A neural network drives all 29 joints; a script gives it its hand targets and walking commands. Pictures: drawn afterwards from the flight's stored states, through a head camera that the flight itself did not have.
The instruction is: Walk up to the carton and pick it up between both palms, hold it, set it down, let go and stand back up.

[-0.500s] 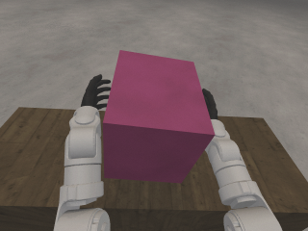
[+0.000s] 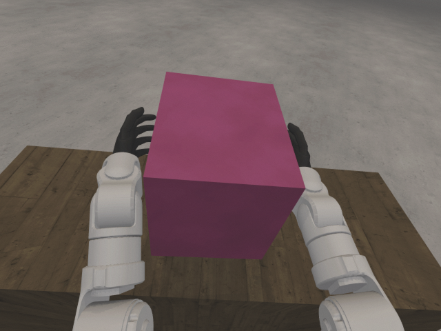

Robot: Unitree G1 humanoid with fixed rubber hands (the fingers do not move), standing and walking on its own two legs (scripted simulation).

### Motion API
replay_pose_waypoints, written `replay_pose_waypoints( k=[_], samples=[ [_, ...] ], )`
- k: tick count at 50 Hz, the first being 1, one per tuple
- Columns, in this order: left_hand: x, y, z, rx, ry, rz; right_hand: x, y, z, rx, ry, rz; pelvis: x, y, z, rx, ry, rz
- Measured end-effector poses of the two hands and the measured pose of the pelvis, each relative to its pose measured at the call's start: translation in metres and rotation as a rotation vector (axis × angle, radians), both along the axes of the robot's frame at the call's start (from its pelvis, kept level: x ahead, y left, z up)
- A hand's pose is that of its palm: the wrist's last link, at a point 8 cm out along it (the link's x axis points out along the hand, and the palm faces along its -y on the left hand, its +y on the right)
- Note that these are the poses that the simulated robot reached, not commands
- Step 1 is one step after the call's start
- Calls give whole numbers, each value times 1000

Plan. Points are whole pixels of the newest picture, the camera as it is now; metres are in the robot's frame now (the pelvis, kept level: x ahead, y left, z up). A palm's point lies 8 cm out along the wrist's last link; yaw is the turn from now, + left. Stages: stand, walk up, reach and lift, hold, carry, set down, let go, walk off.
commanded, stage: hold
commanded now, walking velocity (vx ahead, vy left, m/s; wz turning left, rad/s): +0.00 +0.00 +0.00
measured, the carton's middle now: (214, 166) +0.38 +0.00 +0.15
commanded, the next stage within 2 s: none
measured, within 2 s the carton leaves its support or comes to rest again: neither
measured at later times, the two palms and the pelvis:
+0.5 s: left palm (128, 153) +0.35 +0.14 +0.20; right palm (299, 165) +0.36 -0.15 +0.17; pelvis +0.00 -0.01 +0.00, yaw +0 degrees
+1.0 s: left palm (138, 149) +0.36 +0.13 +0.20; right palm (307, 170) +0.35 -0.17 +0.17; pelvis +0.00 -0.01 +0.00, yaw -1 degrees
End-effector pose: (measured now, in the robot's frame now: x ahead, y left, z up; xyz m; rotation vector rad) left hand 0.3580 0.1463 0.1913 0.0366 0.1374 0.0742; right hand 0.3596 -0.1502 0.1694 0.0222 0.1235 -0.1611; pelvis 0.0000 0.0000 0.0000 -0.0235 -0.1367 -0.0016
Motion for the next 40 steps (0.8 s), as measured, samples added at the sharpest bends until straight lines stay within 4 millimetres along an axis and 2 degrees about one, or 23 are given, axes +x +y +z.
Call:
replay_pose_waypoints(
  k=[28,40],
  samples=[
    [-3,-4,5,-4,0,10,-2,-3,4,10,-2,4,-3,-5,0,4,-1,2],
    [0,-25,12,19,-7,-34,-12,-23,-6,42,-9,-40,-3,-2,1,5,-12,-16]
  ],
)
